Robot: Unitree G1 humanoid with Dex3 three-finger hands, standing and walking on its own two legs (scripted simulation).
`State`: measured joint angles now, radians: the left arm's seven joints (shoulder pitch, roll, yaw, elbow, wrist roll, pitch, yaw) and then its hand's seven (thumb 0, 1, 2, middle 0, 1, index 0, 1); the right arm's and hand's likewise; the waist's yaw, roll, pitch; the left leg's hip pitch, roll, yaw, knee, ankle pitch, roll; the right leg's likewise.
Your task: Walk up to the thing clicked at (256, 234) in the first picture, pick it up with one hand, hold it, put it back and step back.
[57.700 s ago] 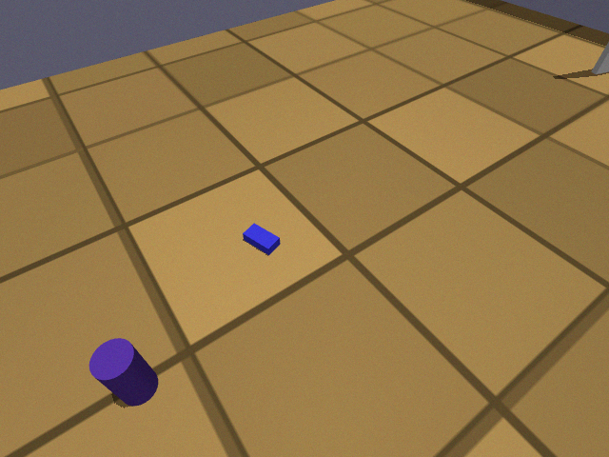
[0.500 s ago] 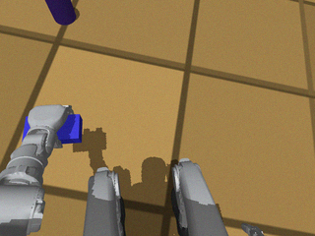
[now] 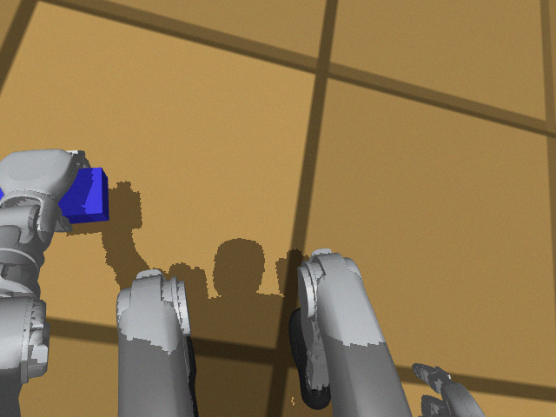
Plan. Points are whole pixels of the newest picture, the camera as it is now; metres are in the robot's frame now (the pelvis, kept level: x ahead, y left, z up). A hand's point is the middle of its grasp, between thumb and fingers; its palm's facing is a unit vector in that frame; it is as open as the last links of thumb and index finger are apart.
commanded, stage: crouch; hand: left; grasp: from above
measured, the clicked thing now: (54, 198) +0.44 +0.30 -0.20
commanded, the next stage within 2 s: lower in 0.50 s
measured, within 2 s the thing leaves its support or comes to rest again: rests again in 1.96 s
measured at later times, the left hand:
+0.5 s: hand (69, 196) +0.45 +0.29 -0.23, palm faces -0.48 -0.03 -0.88, open 10.1 cm
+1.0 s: hand (80, 204) +0.45 +0.29 -0.29, palm faces -0.49 -0.06 -0.87, open 10.1 cm
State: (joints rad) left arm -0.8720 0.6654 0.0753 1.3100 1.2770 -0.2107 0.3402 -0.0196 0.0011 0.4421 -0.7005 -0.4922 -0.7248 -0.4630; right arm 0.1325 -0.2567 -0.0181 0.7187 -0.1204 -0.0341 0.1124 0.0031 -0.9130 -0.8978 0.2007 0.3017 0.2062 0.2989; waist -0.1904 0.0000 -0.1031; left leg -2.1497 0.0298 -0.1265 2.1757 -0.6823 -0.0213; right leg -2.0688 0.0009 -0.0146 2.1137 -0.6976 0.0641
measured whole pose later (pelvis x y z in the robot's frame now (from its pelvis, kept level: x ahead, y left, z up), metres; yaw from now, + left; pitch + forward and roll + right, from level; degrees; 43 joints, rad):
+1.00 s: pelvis +0.00 +0.00 -0.09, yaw -4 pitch +33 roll -10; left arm -0.99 0.86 0.14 1.54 1.37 -0.32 0.44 -0.02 0.00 0.44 -0.70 -0.49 -0.72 -0.47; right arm 0.11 -0.27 0.10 0.74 -0.19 -0.04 0.15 0.00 -0.91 -0.90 0.20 0.30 0.21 0.30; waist -0.27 -0.06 0.02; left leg -2.37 0.01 -0.20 2.47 -0.69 -0.03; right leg -2.26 0.03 -0.04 2.37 -0.70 0.06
